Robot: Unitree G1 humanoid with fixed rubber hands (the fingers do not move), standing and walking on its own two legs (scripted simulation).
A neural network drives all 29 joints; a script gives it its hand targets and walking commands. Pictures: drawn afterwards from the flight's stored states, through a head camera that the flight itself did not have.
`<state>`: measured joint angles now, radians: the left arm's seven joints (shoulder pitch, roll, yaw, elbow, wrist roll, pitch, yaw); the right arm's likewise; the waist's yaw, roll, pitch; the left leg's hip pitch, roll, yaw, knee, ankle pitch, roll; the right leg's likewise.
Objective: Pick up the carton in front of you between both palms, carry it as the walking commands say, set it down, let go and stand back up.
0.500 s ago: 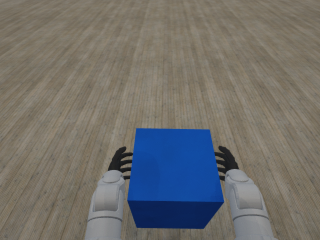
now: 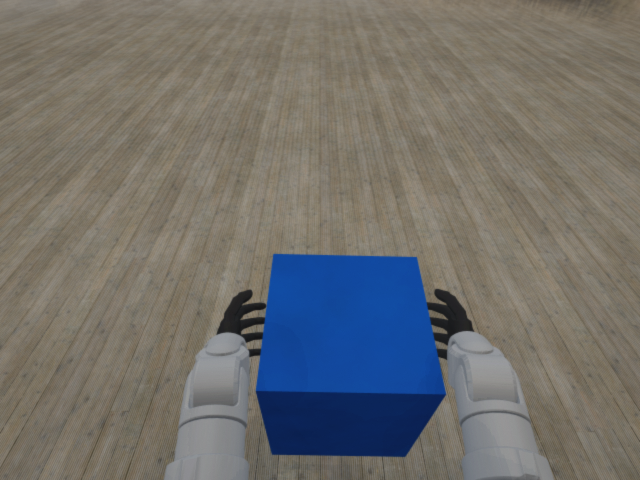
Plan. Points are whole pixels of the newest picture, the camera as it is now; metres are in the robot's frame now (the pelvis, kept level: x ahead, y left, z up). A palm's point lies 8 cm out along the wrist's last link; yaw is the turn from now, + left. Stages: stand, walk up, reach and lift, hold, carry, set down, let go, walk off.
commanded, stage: hold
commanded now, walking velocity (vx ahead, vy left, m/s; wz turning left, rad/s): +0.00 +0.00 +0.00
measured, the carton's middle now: (341, 359) +0.32 +0.00 -0.04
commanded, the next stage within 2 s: set down in 0.02 s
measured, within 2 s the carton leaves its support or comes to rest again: neither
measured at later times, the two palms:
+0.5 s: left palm (233, 348) +0.35 +0.17 -0.05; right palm (419, 343) +0.35 -0.12 -0.05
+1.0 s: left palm (241, 370) +0.41 +0.19 -0.22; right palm (390, 375) +0.40 -0.11 -0.22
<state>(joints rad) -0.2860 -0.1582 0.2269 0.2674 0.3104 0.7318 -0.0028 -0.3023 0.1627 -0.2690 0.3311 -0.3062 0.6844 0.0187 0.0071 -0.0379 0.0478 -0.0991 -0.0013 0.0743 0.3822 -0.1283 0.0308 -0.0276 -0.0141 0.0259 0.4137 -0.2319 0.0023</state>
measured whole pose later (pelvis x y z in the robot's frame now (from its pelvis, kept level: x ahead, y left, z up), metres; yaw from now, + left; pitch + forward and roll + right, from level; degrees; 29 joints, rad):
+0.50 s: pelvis -0.01 -0.01 -0.03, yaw +2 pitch +6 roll +0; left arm -0.60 -0.13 0.49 0.57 0.46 0.37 -0.08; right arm -0.57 0.26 -0.53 0.54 -0.45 0.35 -0.02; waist 0.03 -0.05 0.14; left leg -0.56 0.01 0.03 0.66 -0.21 0.02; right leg -0.48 0.01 0.02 0.70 -0.33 0.01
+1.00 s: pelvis -0.04 -0.01 -0.15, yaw -2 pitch +36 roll -3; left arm -0.90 0.01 0.47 0.64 0.33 0.28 -0.09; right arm -0.78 0.23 -0.52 0.50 -0.25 0.25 -0.13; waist 0.05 -0.07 -0.07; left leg -1.54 0.01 -0.03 1.26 -0.35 0.01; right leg -1.45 0.06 0.02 1.29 -0.47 0.02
